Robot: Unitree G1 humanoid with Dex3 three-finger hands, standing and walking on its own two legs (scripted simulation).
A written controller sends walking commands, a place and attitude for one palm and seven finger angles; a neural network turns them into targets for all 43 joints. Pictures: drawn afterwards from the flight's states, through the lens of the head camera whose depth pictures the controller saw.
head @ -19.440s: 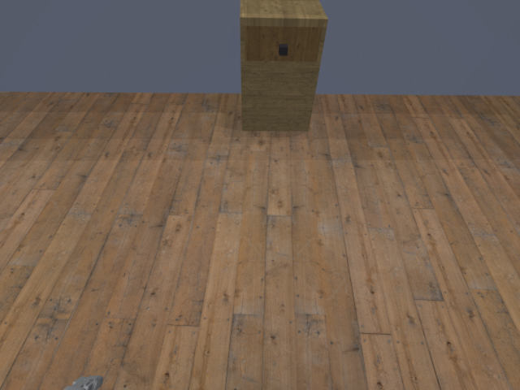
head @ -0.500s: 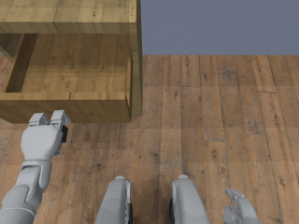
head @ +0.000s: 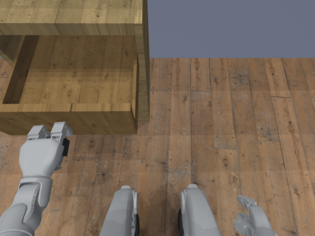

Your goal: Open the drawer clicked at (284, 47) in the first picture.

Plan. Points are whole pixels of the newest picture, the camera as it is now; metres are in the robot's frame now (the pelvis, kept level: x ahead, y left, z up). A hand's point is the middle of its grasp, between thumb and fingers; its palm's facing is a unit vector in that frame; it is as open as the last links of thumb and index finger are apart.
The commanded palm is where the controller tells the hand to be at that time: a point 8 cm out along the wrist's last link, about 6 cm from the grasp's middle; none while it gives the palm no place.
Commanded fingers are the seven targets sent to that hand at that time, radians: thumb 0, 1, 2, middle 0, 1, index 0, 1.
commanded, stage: pull the drawer open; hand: left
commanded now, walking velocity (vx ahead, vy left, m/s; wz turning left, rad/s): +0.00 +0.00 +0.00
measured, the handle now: (58, 139) +0.35 +0.28 -0.05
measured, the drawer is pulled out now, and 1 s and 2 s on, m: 0.22 0.26 0.29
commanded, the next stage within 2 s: open the thumb to release the handle in 1.92 s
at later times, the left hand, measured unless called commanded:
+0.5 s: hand (53, 165) +0.28 +0.28 -0.07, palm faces -0.07 -0.05 -1.00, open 8.0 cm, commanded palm +0.25 +0.28 -0.02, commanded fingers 0.00 0.90 0.90 -0.40 -1.35 -0.40 -1.35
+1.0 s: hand (52, 173) +0.26 +0.28 -0.07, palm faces -0.08 -0.04 -1.00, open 8.1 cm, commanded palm +0.23 +0.28 -0.02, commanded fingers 0.00 0.90 0.90 -0.40 -1.35 -0.40 -1.35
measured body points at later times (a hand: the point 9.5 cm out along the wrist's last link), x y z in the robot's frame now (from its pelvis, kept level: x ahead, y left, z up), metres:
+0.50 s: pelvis +0.00 +0.00 +0.00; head +0.16 +0.01 +0.42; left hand +0.28 +0.28 -0.01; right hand +0.17 -0.25 -0.14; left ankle +0.01 +0.12 -0.57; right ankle +0.03 -0.13 -0.57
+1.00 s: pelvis +0.00 +0.00 +0.00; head +0.16 +0.00 +0.42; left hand +0.26 +0.28 -0.01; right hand +0.18 -0.25 -0.13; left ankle +0.01 +0.12 -0.57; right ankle +0.03 -0.13 -0.57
